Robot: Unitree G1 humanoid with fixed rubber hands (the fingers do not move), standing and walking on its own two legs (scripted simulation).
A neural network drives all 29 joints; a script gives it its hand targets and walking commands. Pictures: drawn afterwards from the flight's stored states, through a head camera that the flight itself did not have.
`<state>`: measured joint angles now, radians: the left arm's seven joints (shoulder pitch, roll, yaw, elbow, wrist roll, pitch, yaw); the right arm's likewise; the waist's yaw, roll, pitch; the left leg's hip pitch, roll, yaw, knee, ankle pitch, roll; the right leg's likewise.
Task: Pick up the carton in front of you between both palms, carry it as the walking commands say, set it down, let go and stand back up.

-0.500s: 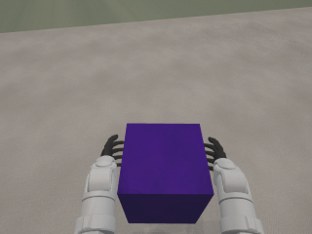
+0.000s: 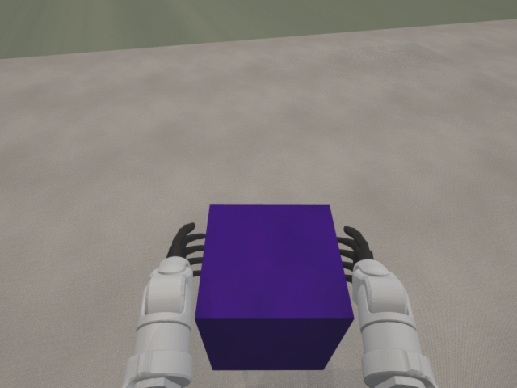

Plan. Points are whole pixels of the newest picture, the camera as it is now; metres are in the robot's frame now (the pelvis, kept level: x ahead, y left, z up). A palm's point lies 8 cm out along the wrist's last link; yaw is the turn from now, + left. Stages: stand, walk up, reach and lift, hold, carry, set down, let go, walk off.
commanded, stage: set down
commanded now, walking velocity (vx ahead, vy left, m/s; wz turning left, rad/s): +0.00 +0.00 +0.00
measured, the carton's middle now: (268, 290) +0.30 +0.00 -0.04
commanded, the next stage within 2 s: none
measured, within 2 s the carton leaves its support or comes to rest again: neither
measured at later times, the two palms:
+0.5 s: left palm (192, 291) +0.33 +0.15 -0.09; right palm (340, 289) +0.34 -0.15 -0.09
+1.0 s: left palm (200, 312) +0.36 +0.15 -0.25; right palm (323, 306) +0.38 -0.15 -0.24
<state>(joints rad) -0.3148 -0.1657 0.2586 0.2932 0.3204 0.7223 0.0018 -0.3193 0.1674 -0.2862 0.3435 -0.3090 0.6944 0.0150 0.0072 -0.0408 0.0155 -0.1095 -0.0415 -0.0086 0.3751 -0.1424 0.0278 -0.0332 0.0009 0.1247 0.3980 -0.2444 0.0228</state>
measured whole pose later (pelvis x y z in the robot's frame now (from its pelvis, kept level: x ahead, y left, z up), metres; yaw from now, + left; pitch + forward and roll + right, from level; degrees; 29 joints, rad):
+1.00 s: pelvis -0.05 -0.02 -0.17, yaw +0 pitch +41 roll -2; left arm -0.75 -0.13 0.47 0.54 0.29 0.27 0.04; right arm -0.78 0.08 -0.46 0.65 -0.23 0.24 -0.02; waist 0.02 -0.04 -0.21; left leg -1.66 -0.07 -0.09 1.31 -0.36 -0.03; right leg -1.58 0.11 0.08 1.36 -0.50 0.04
